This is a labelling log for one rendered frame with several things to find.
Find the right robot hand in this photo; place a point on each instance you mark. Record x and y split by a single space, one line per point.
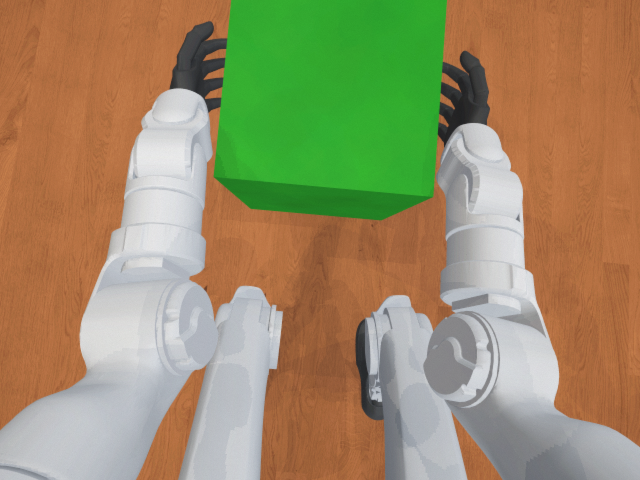
471 103

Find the right robot thigh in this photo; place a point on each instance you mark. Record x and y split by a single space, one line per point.
420 437

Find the left robot hand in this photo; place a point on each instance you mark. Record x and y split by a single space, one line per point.
190 70

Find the right robot upper arm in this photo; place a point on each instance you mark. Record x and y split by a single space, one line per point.
500 378

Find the robot left shin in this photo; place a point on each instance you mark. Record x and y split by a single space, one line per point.
224 311

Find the left robot forearm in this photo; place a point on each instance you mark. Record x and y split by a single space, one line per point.
160 234

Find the right robot forearm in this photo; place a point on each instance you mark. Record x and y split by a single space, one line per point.
485 266

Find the left robot upper arm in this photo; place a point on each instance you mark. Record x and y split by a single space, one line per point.
140 342

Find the carton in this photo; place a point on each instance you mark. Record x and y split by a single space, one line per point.
331 107

